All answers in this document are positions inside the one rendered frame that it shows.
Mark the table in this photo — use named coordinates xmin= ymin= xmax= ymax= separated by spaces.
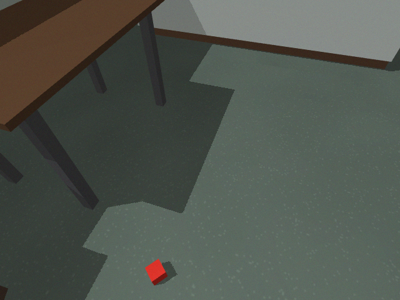
xmin=0 ymin=0 xmax=166 ymax=210

